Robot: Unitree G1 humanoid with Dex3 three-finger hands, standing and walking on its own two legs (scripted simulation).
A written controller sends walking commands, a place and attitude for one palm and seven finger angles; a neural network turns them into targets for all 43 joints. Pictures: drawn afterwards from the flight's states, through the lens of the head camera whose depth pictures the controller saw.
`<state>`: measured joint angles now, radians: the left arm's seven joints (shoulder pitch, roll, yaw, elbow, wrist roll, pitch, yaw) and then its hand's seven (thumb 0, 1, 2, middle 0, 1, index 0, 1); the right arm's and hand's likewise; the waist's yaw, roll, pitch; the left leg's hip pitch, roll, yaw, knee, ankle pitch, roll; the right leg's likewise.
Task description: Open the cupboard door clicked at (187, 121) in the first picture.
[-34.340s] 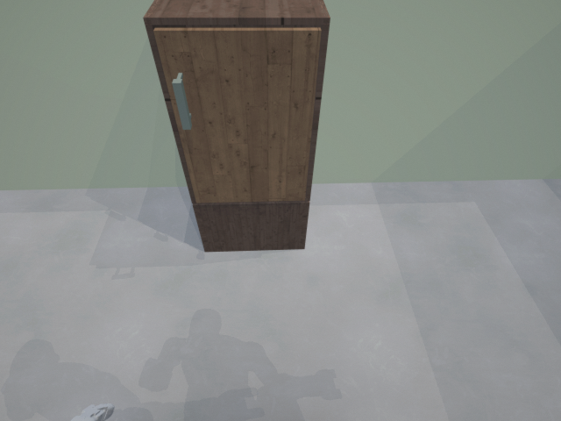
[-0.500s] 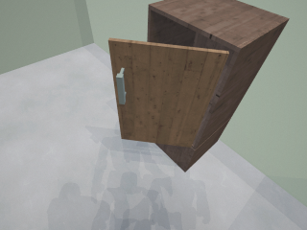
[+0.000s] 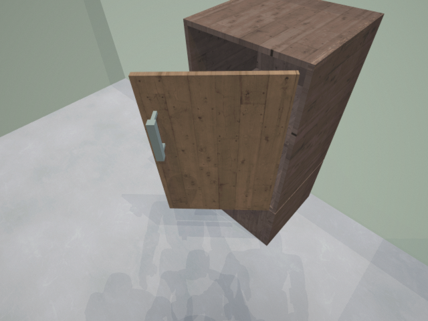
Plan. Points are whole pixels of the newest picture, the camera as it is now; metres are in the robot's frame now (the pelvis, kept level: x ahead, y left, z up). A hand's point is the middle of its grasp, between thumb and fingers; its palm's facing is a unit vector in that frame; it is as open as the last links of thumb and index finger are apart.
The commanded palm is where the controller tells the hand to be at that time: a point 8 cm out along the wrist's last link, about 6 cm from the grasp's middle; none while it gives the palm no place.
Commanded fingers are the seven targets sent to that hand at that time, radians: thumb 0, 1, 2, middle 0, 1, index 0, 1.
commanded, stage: look again from close up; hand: left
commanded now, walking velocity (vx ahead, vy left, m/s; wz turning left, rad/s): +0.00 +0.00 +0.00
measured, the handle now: (157, 136) +0.57 +0.19 -0.01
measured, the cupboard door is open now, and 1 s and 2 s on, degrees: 41 41 41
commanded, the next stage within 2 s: raise the hand with hooked fingers in 0.20 s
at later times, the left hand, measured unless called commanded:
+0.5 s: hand (131, 281) +0.20 +0.17 -0.02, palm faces +0.24 -0.97 -0.10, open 7.6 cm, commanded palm +0.11 +0.22 -0.06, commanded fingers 0.00 0.64 0.79 -0.22 -0.47 -0.22 -0.47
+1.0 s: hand (123, 291) +0.18 +0.19 -0.04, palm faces -0.09 -0.99 -0.05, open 10.3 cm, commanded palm +0.15 +0.26 -0.03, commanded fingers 0.00 0.06 0.54 -0.26 -0.84 -0.26 -0.84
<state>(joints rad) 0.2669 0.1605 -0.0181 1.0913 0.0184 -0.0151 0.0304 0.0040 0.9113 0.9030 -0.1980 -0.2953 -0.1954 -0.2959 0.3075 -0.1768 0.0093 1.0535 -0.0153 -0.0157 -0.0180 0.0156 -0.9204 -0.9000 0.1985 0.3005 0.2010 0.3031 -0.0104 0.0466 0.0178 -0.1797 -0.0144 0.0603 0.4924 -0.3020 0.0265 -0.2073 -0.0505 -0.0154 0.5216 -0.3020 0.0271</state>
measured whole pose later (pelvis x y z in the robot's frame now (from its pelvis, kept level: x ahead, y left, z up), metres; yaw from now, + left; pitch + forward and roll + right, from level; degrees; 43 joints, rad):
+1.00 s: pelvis -0.05 -0.02 -0.09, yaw +2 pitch +13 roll -3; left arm 0.21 0.28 0.23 0.11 -0.29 -0.33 -0.43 0.01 0.29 0.64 -0.24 -0.69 -0.24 -0.69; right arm 0.21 -0.19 0.04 0.58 0.03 -0.23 -0.06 0.02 -0.90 -0.90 0.20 0.30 0.21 0.30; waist 0.00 0.04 -0.10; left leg -0.89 0.04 -0.04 1.19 -0.52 -0.01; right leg -0.85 -0.02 -0.10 1.13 -0.50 -0.01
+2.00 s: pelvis -0.03 -0.01 -0.05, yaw +1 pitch +12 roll -3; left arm -0.04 0.44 0.45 0.43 -0.37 -0.25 -0.56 -0.01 -0.49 0.31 -0.30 -1.19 -0.29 -1.20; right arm 0.29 -0.29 0.04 0.55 0.04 -0.20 -0.07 0.02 -0.90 -0.90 0.20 0.30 0.21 0.30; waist -0.02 0.02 -0.09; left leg -0.74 0.04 -0.01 1.00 -0.47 0.01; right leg -0.71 -0.01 -0.07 0.93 -0.44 0.00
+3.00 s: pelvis -0.03 -0.01 -0.06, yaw +0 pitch +15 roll -2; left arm -0.35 0.47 0.45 0.71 -0.28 -0.29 -0.50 -0.01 -0.49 0.30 -0.30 -1.20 -0.30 -1.20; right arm 0.33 -0.28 0.03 0.57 0.03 -0.13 -0.06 0.01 -0.90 -0.90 0.20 0.30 0.20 0.30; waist -0.06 0.02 -0.09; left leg -0.80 0.04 0.01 1.01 -0.47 0.01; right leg -0.78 -0.01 -0.05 0.95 -0.43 0.01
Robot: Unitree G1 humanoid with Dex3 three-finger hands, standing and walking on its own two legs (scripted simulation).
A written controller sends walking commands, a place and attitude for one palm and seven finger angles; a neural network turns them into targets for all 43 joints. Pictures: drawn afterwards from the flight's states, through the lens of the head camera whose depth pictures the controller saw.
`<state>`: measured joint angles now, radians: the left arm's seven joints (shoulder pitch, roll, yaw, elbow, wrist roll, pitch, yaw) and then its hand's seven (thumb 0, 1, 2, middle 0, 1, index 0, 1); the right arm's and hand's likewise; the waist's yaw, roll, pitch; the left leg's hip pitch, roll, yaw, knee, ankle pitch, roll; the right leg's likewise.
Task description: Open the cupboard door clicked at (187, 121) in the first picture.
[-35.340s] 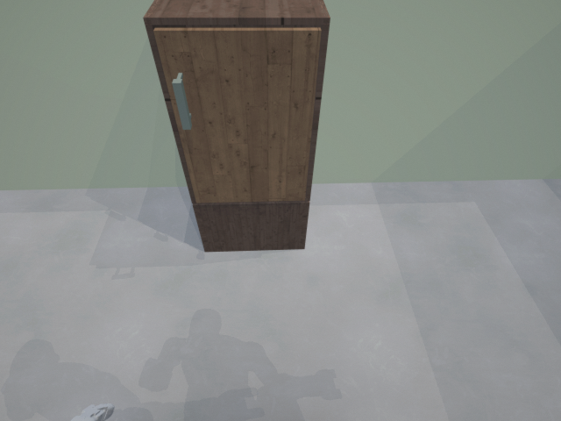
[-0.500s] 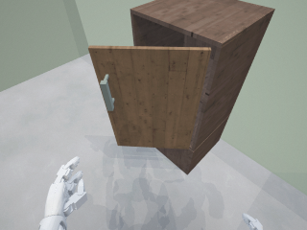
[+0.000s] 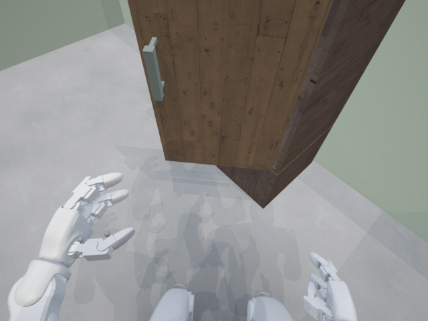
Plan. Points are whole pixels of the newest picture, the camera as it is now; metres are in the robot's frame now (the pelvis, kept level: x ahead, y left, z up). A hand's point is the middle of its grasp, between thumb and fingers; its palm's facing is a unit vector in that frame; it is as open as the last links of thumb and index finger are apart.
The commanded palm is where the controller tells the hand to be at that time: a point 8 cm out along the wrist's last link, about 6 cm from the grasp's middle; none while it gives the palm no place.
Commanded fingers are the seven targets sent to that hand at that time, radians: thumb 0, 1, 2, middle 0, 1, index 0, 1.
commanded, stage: raise the hand with hooked fingers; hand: left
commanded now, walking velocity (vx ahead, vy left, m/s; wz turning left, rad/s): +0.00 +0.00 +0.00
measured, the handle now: (156, 70) +0.64 +0.19 +0.08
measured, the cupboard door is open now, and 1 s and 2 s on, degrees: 41 41 41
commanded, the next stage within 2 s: move the hooked fingers beside the handle in 1.40 s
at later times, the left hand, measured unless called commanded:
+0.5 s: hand (66, 211) +0.27 +0.26 +0.08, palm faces -0.01 -1.00 -0.06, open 13.1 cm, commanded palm +0.25 +0.31 +0.08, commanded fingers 0.00 -0.50 0.30 -0.30 -1.20 -0.30 -1.20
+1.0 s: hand (60, 178) +0.32 +0.28 +0.10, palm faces -0.04 -1.00 -0.03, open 14.0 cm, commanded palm +0.29 +0.33 +0.10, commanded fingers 0.00 -0.50 0.30 -0.30 -1.20 -0.30 -1.20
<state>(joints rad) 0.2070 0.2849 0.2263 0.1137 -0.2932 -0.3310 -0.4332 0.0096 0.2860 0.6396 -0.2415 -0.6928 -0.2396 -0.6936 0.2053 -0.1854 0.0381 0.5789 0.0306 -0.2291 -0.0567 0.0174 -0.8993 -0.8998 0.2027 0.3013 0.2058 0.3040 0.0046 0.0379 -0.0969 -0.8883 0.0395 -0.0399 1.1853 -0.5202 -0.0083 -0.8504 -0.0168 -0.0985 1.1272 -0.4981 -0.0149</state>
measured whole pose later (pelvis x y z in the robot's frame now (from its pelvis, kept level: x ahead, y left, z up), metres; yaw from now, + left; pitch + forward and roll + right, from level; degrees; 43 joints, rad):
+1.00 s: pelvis +0.02 +0.01 +0.03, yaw -1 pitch +12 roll -3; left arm -0.04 0.44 0.45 0.43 -0.37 -0.25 -0.56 -0.01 -0.49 0.31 -0.30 -1.19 -0.29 -1.20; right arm 0.29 -0.29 0.04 0.55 0.04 -0.20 -0.07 0.02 -0.90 -0.90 0.20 0.30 0.21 0.30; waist -0.02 0.02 -0.09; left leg -0.74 0.04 -0.01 1.00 -0.47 0.01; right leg -0.71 -0.01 -0.07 0.93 -0.44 0.00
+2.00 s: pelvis +0.02 +0.01 +0.03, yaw -2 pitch +15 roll -2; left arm -0.35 0.47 0.45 0.71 -0.28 -0.29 -0.50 -0.01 -0.49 0.30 -0.30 -1.20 -0.30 -1.20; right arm 0.33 -0.28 0.03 0.57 0.03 -0.13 -0.06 0.01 -0.90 -0.90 0.20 0.30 0.20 0.30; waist -0.06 0.02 -0.09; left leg -0.80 0.04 0.01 1.01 -0.47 0.01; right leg -0.78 -0.01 -0.05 0.95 -0.43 0.01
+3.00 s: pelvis +0.02 +0.02 +0.00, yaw -4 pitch +25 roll -5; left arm -1.01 0.78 0.53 1.27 -0.06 -0.32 -0.46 -0.01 -0.49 0.30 -0.30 -1.20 -0.30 -1.20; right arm 0.40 -0.29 0.07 0.61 -0.01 0.05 -0.03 0.01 -0.90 -0.90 0.20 0.30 0.21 0.30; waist -0.22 0.02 -0.08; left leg -1.08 0.07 -0.01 1.14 -0.50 0.03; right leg -1.04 0.02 -0.06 1.03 -0.43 0.02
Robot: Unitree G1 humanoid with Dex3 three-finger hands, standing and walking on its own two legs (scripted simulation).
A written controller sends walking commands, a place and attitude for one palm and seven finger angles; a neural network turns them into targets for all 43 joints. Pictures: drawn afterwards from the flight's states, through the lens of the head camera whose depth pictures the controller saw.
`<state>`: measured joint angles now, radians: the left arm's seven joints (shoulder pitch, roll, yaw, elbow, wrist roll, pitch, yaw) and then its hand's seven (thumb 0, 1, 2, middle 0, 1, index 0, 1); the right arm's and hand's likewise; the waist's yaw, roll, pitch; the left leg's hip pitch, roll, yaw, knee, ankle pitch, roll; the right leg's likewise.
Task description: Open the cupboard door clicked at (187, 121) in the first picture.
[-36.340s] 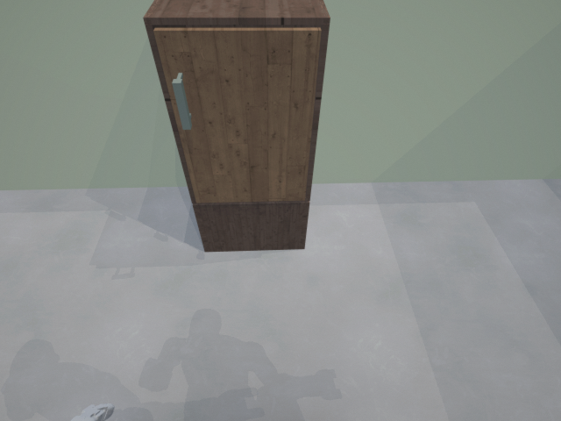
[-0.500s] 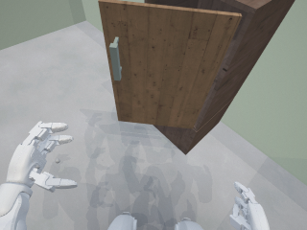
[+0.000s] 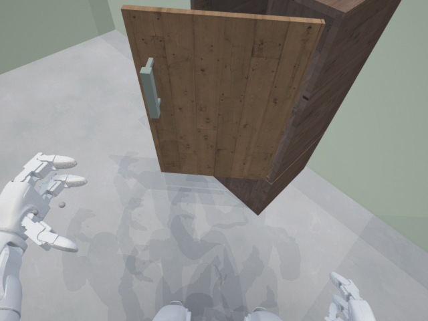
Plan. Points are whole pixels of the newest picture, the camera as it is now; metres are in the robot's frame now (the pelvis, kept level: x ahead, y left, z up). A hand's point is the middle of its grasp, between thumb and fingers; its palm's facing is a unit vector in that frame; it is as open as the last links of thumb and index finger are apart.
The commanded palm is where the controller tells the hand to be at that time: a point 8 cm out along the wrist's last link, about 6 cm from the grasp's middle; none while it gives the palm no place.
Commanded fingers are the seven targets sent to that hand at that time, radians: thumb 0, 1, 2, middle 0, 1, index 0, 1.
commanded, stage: raise the hand with hooked fingers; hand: left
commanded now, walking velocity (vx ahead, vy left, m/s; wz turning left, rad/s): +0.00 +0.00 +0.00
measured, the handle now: (152, 89) +0.61 +0.18 +0.05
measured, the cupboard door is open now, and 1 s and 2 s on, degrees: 41 41 41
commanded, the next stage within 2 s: move the hooked fingers beside the handle in 0.40 s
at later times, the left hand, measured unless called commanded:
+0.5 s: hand (64, 208) +0.29 +0.27 +0.06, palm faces -0.01 -1.00 -0.02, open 14.0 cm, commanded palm +0.26 +0.32 +0.07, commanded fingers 0.00 -0.50 0.30 -0.30 -1.20 -0.30 -1.20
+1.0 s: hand (87, 165) +0.37 +0.26 +0.06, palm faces -0.02 -1.00 -0.02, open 14.0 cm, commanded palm +0.35 +0.31 +0.06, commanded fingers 0.00 -0.50 0.30 -0.30 -1.20 -0.30 -1.20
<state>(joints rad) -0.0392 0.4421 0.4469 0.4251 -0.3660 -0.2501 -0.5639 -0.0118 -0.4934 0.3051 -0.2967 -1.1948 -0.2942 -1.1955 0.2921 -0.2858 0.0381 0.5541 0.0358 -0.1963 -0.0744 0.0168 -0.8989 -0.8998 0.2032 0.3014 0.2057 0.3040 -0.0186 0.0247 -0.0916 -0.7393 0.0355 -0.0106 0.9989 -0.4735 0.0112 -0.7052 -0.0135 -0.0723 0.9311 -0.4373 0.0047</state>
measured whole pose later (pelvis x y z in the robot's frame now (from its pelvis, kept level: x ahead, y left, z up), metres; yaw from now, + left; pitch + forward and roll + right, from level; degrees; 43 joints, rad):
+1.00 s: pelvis +0.00 +0.00 +0.00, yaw -1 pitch +15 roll -2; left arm -0.35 0.47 0.45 0.71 -0.28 -0.29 -0.50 -0.01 -0.49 0.30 -0.30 -1.20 -0.30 -1.20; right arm 0.33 -0.28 0.03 0.57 0.03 -0.13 -0.06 0.01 -0.90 -0.90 0.20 0.30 0.20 0.30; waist -0.06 0.02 -0.09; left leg -0.80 0.04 0.01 1.01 -0.47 0.01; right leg -0.78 -0.01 -0.05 0.95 -0.43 0.01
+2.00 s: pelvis -0.01 +0.01 -0.03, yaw -3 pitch +25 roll -5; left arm -1.01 0.78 0.53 1.27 -0.06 -0.32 -0.46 -0.01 -0.49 0.30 -0.30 -1.20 -0.30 -1.20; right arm 0.40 -0.29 0.07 0.61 -0.01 0.05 -0.03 0.01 -0.90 -0.90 0.20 0.30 0.21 0.30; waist -0.22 0.02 -0.08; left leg -1.08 0.07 -0.01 1.14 -0.50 0.03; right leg -1.04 0.02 -0.06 1.03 -0.43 0.02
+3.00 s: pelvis -0.01 +0.01 -0.03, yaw -3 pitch +26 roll -6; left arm -1.05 0.79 0.51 1.26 -0.06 -0.34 -0.45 -0.01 -0.50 0.30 -0.30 -1.20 -0.30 -1.20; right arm 0.38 -0.29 0.08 0.60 -0.01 0.09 -0.02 0.01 -0.90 -0.90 0.20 0.30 0.20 0.30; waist -0.22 0.02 -0.07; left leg -1.11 0.07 -0.03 1.16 -0.50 0.02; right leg -1.06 0.02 -0.08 1.04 -0.43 0.01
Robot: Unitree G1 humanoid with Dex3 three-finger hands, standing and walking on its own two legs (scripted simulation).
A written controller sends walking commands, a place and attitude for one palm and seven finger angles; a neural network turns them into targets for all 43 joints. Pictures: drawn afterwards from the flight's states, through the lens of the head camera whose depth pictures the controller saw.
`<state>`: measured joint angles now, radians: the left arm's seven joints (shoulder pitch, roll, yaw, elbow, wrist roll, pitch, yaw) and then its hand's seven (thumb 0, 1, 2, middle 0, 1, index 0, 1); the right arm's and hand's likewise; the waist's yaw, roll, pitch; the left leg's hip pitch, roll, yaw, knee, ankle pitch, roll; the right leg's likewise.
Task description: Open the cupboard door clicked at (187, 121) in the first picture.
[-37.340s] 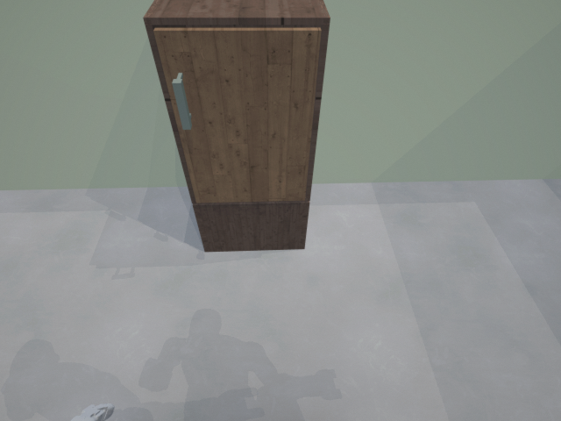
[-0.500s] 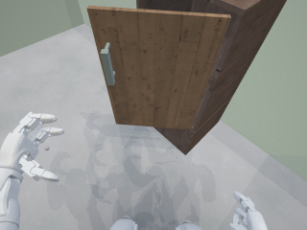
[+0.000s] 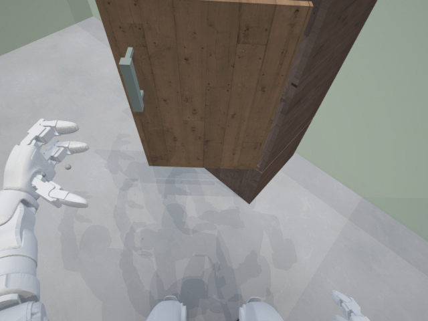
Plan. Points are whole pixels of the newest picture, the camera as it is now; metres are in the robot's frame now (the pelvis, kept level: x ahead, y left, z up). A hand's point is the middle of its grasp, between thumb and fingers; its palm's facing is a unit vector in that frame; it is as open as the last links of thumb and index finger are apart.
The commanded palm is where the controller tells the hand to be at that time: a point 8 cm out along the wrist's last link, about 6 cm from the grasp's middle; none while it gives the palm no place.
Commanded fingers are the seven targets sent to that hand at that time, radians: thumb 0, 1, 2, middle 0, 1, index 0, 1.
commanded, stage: move the hooked fingers beside the handle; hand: left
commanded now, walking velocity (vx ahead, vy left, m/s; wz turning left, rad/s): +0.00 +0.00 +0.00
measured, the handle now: (134, 80) +0.61 +0.19 +0.05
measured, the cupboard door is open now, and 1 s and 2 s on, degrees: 41 41 41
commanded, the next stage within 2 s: none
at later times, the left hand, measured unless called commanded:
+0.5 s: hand (81, 135) +0.44 +0.26 +0.06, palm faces -0.02 -1.00 -0.02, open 14.0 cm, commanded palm +0.42 +0.31 +0.06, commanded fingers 0.00 -0.50 0.30 -0.30 -1.20 -0.30 -1.20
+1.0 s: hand (96, 101) +0.53 +0.26 +0.06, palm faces -0.02 -1.00 -0.02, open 14.0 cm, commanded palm +0.52 +0.30 +0.05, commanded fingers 0.00 -0.50 0.30 -0.30 -1.20 -0.30 -1.20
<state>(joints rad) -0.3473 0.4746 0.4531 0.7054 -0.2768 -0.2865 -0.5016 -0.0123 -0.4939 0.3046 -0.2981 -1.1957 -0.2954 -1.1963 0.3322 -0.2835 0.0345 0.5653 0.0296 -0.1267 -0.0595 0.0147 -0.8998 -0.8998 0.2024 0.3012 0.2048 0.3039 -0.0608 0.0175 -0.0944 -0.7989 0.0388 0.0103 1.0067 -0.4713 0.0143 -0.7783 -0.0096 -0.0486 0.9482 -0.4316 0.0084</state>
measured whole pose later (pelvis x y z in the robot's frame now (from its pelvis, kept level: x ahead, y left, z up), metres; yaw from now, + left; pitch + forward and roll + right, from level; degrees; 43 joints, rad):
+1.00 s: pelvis -0.01 +0.01 -0.03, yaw -2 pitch +25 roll -5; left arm -1.01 0.78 0.53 1.27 -0.06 -0.32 -0.46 -0.01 -0.49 0.30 -0.30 -1.20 -0.30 -1.20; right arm 0.40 -0.29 0.07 0.61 -0.01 0.05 -0.03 0.01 -0.90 -0.90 0.20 0.30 0.21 0.30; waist -0.22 0.02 -0.08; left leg -1.08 0.07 -0.01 1.14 -0.50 0.03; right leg -1.04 0.02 -0.06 1.03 -0.43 0.02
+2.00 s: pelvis -0.01 +0.01 -0.03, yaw -2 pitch +26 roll -6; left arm -1.05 0.79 0.51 1.26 -0.06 -0.34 -0.45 -0.01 -0.50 0.30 -0.30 -1.20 -0.30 -1.20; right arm 0.38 -0.29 0.08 0.60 -0.01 0.09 -0.02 0.01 -0.90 -0.90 0.20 0.30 0.20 0.30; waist -0.22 0.02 -0.07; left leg -1.11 0.07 -0.03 1.16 -0.50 0.02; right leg -1.06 0.02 -0.08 1.04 -0.43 0.01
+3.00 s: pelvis +0.01 +0.00 -0.02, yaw -2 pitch +26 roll -5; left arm -0.99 0.61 0.45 1.19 -0.04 -0.36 -0.28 -0.01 -0.49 0.30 -0.30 -1.20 -0.30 -1.20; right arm 0.40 -0.26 0.05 0.61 -0.03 0.09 0.02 0.01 -0.90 -0.90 0.20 0.30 0.20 0.30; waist -0.21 0.04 -0.10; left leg -1.06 0.07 -0.01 1.13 -0.52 0.02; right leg -1.02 0.02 -0.06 1.02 -0.45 0.01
